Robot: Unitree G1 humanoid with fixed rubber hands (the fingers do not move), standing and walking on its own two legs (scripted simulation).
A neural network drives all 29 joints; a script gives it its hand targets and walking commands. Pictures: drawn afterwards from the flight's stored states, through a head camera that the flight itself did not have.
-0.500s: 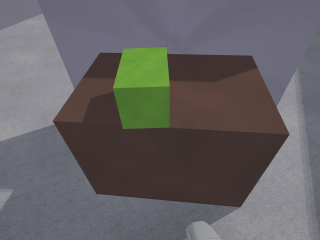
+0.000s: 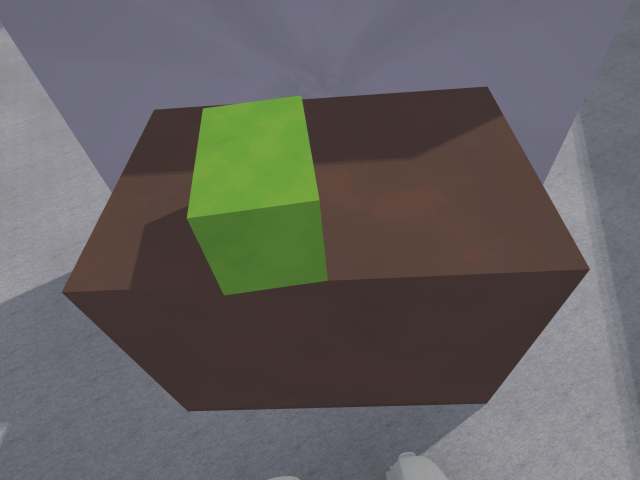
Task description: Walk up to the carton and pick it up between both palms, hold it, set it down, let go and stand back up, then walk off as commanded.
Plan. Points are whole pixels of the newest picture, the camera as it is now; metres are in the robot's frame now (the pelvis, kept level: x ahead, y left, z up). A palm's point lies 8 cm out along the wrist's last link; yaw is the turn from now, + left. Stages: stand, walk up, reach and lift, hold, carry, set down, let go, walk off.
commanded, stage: walk up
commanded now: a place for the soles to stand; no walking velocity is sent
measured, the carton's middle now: (263, 192) +0.57 +0.10 +0.03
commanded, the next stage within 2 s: none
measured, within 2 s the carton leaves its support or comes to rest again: neither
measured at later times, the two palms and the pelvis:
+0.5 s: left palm out of the picture +0.11 +0.36 -0.11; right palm out of the picture +0.09 -0.29 -0.08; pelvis +0.01 +0.05 +0.00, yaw -1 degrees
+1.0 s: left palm out of the picture +0.11 +0.35 -0.08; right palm out of the picture +0.06 -0.30 -0.10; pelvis -0.01 +0.03 +0.00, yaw -2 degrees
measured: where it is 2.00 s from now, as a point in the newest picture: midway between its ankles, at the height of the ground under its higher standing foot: outside the picture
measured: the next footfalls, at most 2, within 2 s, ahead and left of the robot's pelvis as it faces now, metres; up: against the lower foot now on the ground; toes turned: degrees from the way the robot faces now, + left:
left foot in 0.16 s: +0.07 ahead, +0.19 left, +0.00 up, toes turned -1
left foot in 1.52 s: +0.09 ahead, +0.25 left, +0.00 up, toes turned +1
